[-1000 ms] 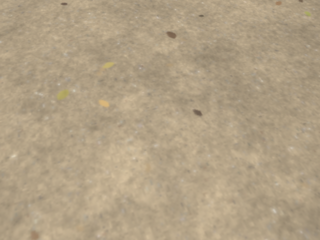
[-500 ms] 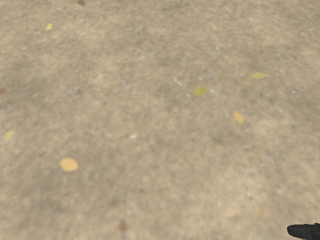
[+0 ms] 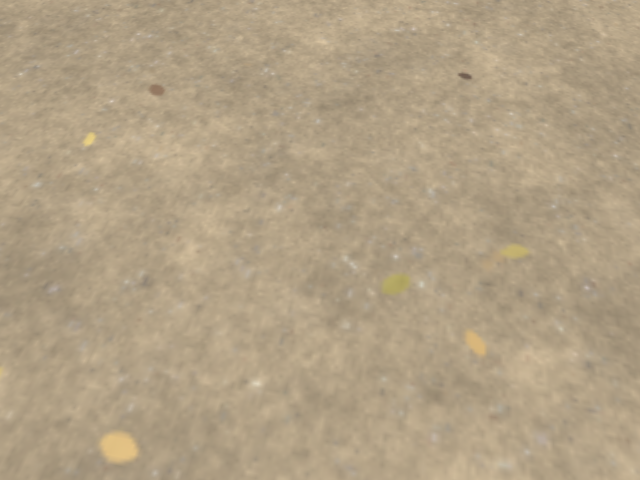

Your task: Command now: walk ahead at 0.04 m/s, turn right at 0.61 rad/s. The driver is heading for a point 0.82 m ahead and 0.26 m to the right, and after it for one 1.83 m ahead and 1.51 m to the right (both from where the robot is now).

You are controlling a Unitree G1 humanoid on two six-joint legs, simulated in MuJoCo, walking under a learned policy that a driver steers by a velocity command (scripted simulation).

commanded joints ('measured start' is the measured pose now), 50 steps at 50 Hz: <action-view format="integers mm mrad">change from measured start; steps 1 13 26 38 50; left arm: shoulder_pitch -67 -35 -48 -44 58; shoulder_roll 83 199 272 174 236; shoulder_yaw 25 86 122 76 49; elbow -104 -169 -183 -156 -76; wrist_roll -5 -29 -5 -16 31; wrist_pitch -4 10 6 21 -83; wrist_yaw -5 34 21 -11 54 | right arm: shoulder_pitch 79 -67 -102 -11 -126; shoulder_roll -161 -163 -183 -198 -187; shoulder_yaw -46 -41 -23 -35 -65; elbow -29 -143 -198 -156 -187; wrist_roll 1 1 18 0 27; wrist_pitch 6 4 -3 -10 -16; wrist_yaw -12 4 12 3 54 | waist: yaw -56 -11 9 -14 77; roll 76 7 -116 199 -92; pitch -30 -13 -98 -80 132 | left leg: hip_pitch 180 -572 -284 2 -832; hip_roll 393 151 62 355 145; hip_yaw -123 -134 -161 -233 -238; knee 53 818 327 7 645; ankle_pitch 848 -212 -100 514 -113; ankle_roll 75 -187 -170 63 -66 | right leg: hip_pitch -91 421 315 -14 534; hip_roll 7 -159 -32 142 -366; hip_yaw -23 369 568 100 522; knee -27 -461 -362 275 -756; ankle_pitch -102 728 611 -150 -501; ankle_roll -9 -285 -152 60 -159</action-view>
